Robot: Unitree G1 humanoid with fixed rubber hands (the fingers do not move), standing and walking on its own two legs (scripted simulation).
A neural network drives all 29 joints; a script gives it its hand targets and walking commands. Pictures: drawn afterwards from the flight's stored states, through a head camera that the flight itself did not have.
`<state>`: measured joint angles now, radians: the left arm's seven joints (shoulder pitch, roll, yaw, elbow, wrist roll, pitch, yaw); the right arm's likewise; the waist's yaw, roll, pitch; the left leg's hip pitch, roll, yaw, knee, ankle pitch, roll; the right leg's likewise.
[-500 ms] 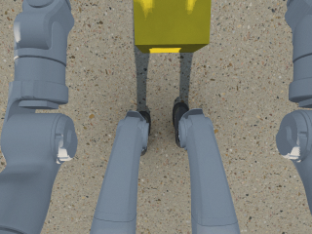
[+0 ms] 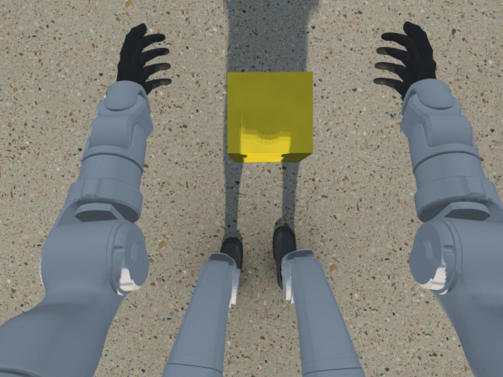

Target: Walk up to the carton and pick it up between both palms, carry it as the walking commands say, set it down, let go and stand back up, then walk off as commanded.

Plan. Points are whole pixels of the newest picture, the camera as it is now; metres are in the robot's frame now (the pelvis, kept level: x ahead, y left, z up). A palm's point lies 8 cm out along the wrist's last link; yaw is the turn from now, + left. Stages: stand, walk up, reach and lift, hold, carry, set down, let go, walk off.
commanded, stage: let go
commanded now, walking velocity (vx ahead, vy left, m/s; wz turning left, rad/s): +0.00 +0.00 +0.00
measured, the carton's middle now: (268, 123) +0.55 -0.02 -0.55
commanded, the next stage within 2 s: stand in 1.22 s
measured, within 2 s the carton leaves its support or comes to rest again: neither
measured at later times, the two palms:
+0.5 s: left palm (71, 171) +0.38 +0.22 -0.02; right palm (468, 179) +0.37 -0.22 -0.02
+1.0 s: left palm (2, 306) +0.25 +0.25 +0.03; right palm (497, 329) +0.23 -0.21 +0.03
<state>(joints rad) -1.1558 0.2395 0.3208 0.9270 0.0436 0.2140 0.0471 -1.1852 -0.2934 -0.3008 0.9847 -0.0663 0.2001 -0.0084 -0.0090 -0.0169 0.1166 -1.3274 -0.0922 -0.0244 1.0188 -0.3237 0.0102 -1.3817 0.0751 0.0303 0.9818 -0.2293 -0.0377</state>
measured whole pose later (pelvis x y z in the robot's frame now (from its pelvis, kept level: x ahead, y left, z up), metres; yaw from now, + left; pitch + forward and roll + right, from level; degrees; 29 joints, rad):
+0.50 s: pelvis +0.09 +0.01 +0.07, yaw -1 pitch +25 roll +0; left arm -0.22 0.18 0.13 0.59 0.05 0.03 -0.03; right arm -0.23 -0.17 -0.14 0.61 -0.04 0.04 0.01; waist 0.00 -0.02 -0.08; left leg -0.77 -0.08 -0.04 0.65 -0.31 0.04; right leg -0.83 0.08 0.06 0.63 -0.23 -0.03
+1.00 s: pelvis +0.08 +0.03 +0.10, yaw -2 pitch -5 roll -1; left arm 0.23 0.21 0.02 0.44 0.00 0.13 -0.07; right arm 0.24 -0.21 -0.05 0.42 -0.02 0.14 0.08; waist -0.01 0.02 0.10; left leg -0.07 -0.08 -0.04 0.49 -0.31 0.07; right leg -0.13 0.07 0.07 0.46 -0.23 -0.02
